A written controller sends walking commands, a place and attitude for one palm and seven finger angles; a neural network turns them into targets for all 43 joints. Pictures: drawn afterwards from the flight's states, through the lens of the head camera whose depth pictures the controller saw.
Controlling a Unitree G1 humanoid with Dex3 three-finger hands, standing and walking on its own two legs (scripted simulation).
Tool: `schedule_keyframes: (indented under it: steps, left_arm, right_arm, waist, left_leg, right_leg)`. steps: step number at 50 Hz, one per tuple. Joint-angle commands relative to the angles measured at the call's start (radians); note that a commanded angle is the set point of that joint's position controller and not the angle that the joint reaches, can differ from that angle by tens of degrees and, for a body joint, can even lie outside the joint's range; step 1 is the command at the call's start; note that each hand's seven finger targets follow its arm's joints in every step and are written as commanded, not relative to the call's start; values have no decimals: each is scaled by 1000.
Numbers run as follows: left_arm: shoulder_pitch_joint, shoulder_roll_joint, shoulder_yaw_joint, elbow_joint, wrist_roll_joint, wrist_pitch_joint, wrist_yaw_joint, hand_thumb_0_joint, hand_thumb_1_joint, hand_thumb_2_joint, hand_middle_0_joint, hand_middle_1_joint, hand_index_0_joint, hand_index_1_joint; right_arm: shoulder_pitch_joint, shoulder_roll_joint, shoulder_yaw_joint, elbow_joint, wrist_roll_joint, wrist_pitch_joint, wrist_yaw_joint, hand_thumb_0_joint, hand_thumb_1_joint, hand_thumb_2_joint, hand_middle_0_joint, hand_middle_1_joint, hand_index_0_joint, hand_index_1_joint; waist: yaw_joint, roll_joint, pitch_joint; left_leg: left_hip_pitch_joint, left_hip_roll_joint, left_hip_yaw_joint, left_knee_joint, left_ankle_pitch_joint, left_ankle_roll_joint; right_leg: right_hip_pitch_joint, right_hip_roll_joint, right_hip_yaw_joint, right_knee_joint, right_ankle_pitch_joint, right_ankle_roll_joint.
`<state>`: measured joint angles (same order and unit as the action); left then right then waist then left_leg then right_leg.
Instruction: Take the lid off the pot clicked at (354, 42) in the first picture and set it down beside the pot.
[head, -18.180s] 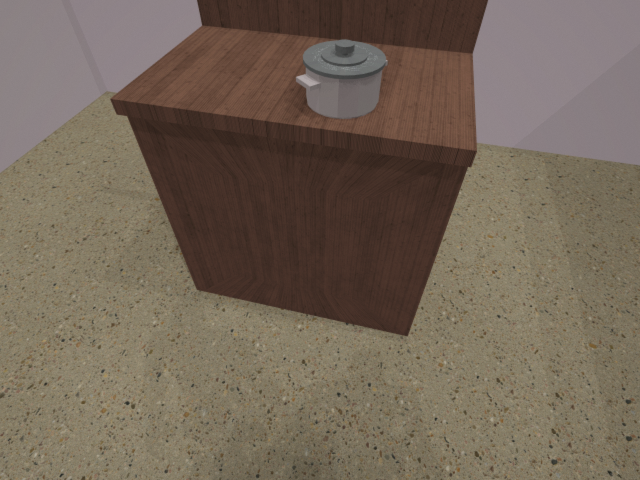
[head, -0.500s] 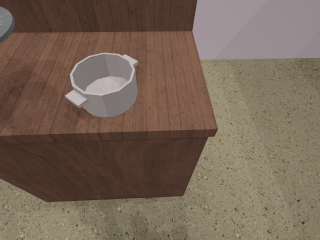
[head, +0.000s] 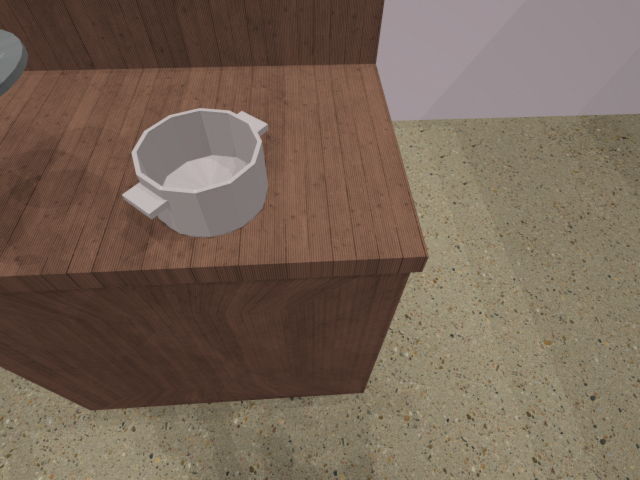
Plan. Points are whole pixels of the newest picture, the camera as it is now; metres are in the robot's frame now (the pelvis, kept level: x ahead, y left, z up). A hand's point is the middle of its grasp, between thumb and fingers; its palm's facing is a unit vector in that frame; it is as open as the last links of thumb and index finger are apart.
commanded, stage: lower the lid onto the table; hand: left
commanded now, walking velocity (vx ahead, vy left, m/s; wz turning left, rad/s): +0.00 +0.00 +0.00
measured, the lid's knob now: out of the picture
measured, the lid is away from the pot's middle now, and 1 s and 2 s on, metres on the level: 0.23 0.23 0.23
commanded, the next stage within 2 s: none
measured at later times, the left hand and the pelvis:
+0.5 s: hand out of the picture +0.46 +0.35 +0.25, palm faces -0.26 -0.29 -0.92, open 2.9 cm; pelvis +0.00 +0.00 +0.00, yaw +0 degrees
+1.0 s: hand out of the picture +0.46 +0.35 +0.21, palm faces -0.32 -0.28 -0.91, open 2.9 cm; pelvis +0.00 +0.01 -0.01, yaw -1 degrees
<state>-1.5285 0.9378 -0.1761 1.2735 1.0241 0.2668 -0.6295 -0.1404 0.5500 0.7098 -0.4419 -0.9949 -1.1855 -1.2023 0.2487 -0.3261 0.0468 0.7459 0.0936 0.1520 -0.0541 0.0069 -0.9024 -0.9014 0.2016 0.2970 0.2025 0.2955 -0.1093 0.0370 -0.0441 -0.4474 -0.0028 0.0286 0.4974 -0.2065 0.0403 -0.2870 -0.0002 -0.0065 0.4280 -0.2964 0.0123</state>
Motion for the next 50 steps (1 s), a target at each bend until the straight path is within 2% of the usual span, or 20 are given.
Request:
schedule_keyframes:
  steps: [1, 5, 10, 11, 13, 14, 15, 17, 21, 24, 29, 31, 35, 37, 40, 41, 42, 45, 47, 50]
  left_arm:
    - [-536, 200, 14, -269, 7, -9, 57, 0, 842, 841, -661, -1134, -1178, -1195]
    - [-485, 215, 27, -205, 15, -11, 67, 0, 842, 841, -661, -1134, -1178, -1195]
    - [-559, 232, 46, -298, 18, -18, 75, 0, 842, 841, -661, -1134, -1178, -1195]
    - [-522, 195, 21, -276, 0, -18, 67, 0, 842, 841, -661, -1134, -1178, -1195]
    - [-452, 208, 39, -187, 12, -20, 72, 0, 842, 841, -661, -1134, -1178, -1195]
    - [-447, 179, 9, -181, 8, -21, 70, 0, 842, 841, -661, -1134, -1178, -1195]
    - [-453, 203, 27, -194, 6, -23, 74, 0, 842, 841, -661, -1134, -1178, -1195]
    - [-511, 264, 62, -270, 18, -34, 81, 0, 842, 841, -661, -1134, -1178, -1195]
    - [-457, 218, 38, -227, -1, -43, 74, 0, 842, 841, -661, -1134, -1178, -1195]
    - [-441, 217, 42, -193, 6, -47, 82, 0, 842, 841, -661, -1134, -1178, -1195]
    - [-474, 245, 62, -253, 6, -64, 90, 0, 842, 841, -661, -1134, -1178, -1195]
    - [-445, 201, 31, -224, -6, -68, 85, 0, 842, 841, -661, -1134, -1178, -1195]
    - [-420, 256, 81, -202, 8, -78, 97, 0, 842, 841, -661, -1134, -1178, -1195]
    - [-441, 252, 77, -237, 3, -82, 98, 0, 842, 841, -661, -1134, -1178, -1195]
    - [-405, 236, 67, -180, 1, -88, 100, 0, 842, 841, -661, -1134, -1178, -1195]
    - [-398, 211, 45, -194, -12, -93, 95, 0, 842, 841, -661, -1134, -1178, -1195]
    - [-436, 244, 71, -232, -3, -92, 103, 0, 842, 841, -661, -1134, -1178, -1195]
    - [-429, 230, 66, -212, -3, -99, 107, 0, 842, 841, -661, -1134, -1178, -1195]
    - [-458, 256, 87, -261, -2, -105, 111, 0, 842, 841, -661, -1134, -1178, -1195]
    - [-407, 212, 60, -183, -4, -108, 112, 0, 842, 841, -661, -1134, -1178, -1195]
  right_arm:
    - [37, -179, -60, -78, -1, -31, -10, 0, -900, -900, 200, 300, 200, 300]
    - [49, -180, -59, -77, -2, -20, -12, 0, -900, -900, 200, 300, 200, 300]
    - [66, -179, -70, -73, -7, -31, -17, 0, -900, -900, 200, 300, 200, 300]
    - [66, -180, -68, -70, -4, -43, -16, 0, -900, -900, 200, 300, 200, 300]
    - [79, -173, -65, -64, -4, -35, -16, 0, -900, -900, 200, 300, 200, 300]
    - [76, -177, -65, -62, -3, -32, -15, 0, -900, -900, 200, 300, 200, 300]
    - [75, -180, -65, -62, -4, -31, -15, 0, -900, -900, 200, 300, 200, 300]
    - [75, -184, -67, -64, -8, -28, -15, 0, -900, -900, 200, 300, 200, 300]
    - [83, -178, -66, -63, -2, -39, -18, 0, -900, -900, 200, 300, 200, 300]
    - [89, -179, -69, -62, -5, -30, -16, 0, -900, -900, 200, 300, 200, 300]
    - [99, -181, -74, -65, -7, -26, -18, 0, -900, -900, 200, 300, 200, 300]
    - [99, -179, -70, -60, -2, -35, -20, 0, -900, -900, 200, 300, 200, 300]
    - [109, -179, -75, -63, -8, -30, -21, 0, -900, -900, 200, 300, 200, 300]
    - [109, -183, -76, -58, -7, -26, -19, 0, -900, -900, 200, 300, 200, 300]
    - [110, -180, -74, -60, -5, -24, -20, 0, -900, -900, 200, 300, 200, 300]
    - [104, -181, -69, -59, -1, -31, -21, 0, -900, -900, 200, 300, 200, 300]
    - [112, -186, -76, -57, -6, -23, -20, 0, -900, -900, 200, 300, 200, 300]
    - [118, -184, -77, -56, -7, -27, -24, 0, -900, -900, 200, 300, 200, 300]
    - [123, -187, -80, -54, -9, -29, -25, 0, -900, -900, 200, 300, 200, 300]
    - [129, -183, -79, -50, -7, -32, -27, 0, -900, -900, 200, 300, 200, 300]
  waist:
    - [2, 126, -424]
    - [-6, 68, -369]
    - [-5, 159, -464]
    - [-4, 144, -453]
    - [-11, 86, -393]
    - [-17, 83, -377]
    - [-14, 86, -382]
    - [-8, 125, -462]
    - [-12, 134, -426]
    - [-17, 116, -405]
    - [-15, 143, -460]
    - [-19, 150, -440]
    - [-19, 113, -439]
    - [-18, 134, -462]
    - [-23, 123, -409]
    - [-20, 126, -415]
    - [-21, 145, -453]
    - [-25, 143, -430]
    - [-21, 155, -494]
    - [-28, 140, -428]
  left_leg:
    - [450, -16, -16, 26, 465, 31]
    - [369, -18, -7, 15, 319, 36]
    - [477, -7, -25, 37, 443, 36]
    - [485, -12, -25, 49, 512, 32]
    - [418, -11, -21, 46, 432, 34]
    - [397, -13, -13, 37, 377, 34]
    - [391, -13, -11, 33, 349, 35]
    - [428, -13, -9, 43, 411, 36]
    - [444, -10, -15, 60, 490, 31]
    - [413, -11, -17, 57, 417, 34]
    - [445, -7, -20, 71, 472, 35]
    - [452, -4, -19, 71, 495, 29]
    - [414, -12, -19, 79, 441, 36]
    - [434, -5, -17, 81, 480, 32]
    - [397, -8, -21, 78, 417, 32]
    - [411, -7, -17, 79, 458, 30]
    - [431, -2, -24, 79, 442, 29]
    - [419, -4, -26, 80, 401, 31]
    - [456, 2, -31, 87, 457, 28]
    - [420, -2, -33, 86, 398, 28]
  right_leg:
    - [-55, 47, -35, -36, 352, -51]
    - [-55, 48, -28, -41, 302, -44]
    - [-77, 54, -29, -33, 321, -46]
    - [-81, 57, -38, -28, 356, -50]
    - [-86, 59, -34, -30, 330, -42]
    - [-89, 57, -33, -35, 318, -40]
    - [-81, 54, -30, -35, 312, -41]
    - [-50, 53, -21, -23, 350, -41]
    - [-85, 61, -35, -20, 364, -45]
    - [-99, 61, -31, -21, 330, -40]
    - [-91, 61, -27, -11, 364, -38]
    - [-111, 65, -36, -10, 355, -43]
    - [-104, 64, -28, -7, 345, -38]
    - [-98, 63, -25, -1, 368, -37]
    - [-123, 66, -30, -4, 329, -39]
    - [-121, 67, -33, 2, 351, -43]
    - [-125, 65, -27, 0, 330, -38]
    - [-144, 68, -32, -2, 305, -40]
    - [-132, 68, -29, 8, 324, -38]
    - [-170, 72, -37, 4, 286, -40]
